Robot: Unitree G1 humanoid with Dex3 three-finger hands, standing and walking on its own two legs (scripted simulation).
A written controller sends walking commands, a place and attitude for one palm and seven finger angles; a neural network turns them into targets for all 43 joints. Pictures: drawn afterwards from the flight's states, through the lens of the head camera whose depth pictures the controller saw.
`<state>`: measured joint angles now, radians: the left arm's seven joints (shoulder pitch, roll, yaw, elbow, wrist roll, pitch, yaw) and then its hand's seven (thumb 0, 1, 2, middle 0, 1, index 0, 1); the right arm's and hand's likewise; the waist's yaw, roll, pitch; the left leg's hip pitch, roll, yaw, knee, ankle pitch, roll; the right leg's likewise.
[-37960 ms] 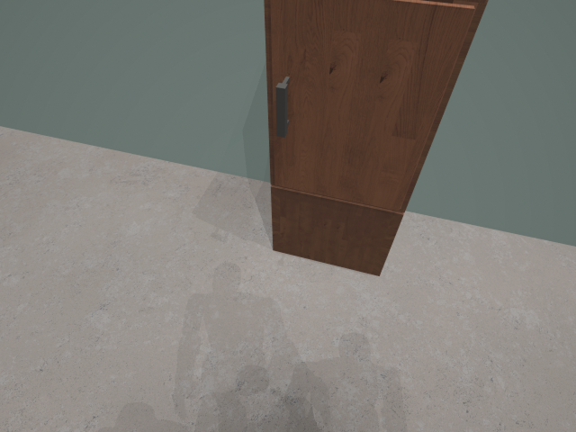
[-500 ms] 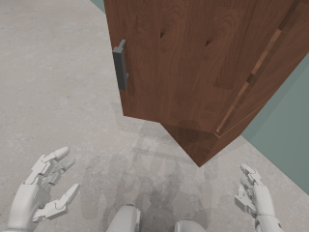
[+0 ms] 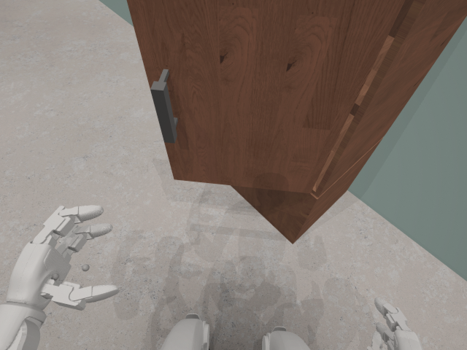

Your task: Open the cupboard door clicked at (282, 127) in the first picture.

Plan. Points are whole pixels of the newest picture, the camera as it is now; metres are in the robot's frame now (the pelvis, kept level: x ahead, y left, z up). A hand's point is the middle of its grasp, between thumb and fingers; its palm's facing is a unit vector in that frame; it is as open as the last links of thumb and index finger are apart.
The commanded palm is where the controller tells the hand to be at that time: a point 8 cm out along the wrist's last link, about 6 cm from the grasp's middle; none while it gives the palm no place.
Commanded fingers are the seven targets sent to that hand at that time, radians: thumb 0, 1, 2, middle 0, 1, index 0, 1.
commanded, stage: raise the hand with hooked fingers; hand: left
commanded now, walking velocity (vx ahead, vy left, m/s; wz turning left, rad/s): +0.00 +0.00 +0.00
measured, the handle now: (167, 107) +0.56 +0.17 +0.06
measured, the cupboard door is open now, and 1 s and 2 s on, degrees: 42 42 42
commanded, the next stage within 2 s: move the hooked fingers beside the handle in 1.08 s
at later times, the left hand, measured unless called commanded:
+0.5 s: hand (42, 229) +0.28 +0.30 +0.07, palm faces -0.04 -1.00 -0.05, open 14.0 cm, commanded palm +0.26 +0.35 +0.08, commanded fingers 0.00 -0.50 0.30 -0.30 -1.20 -0.30 -1.20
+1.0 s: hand (54, 218) +0.29 +0.29 +0.08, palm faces -0.05 -1.00 -0.06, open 14.0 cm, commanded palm +0.27 +0.34 +0.08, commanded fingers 0.00 -0.50 0.30 -0.30 -1.20 -0.30 -1.20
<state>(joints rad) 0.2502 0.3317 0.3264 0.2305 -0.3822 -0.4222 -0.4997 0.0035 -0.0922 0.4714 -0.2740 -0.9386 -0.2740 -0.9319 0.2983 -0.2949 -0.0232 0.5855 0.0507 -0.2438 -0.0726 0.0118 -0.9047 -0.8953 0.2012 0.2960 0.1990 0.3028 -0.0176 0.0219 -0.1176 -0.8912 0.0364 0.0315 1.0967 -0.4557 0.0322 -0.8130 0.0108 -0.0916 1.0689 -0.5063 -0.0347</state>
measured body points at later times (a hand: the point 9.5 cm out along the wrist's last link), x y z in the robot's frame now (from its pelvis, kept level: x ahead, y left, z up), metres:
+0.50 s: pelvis +0.01 +0.03 +0.01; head +0.07 +0.05 +0.46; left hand +0.27 +0.35 +0.08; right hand +0.18 -0.21 -0.05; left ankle +0.04 +0.10 -0.66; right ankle +0.01 -0.10 -0.66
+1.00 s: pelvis +0.01 +0.02 +0.02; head +0.08 +0.03 +0.46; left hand +0.29 +0.34 +0.08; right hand +0.16 -0.24 -0.06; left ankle +0.04 +0.10 -0.66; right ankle +0.01 -0.10 -0.66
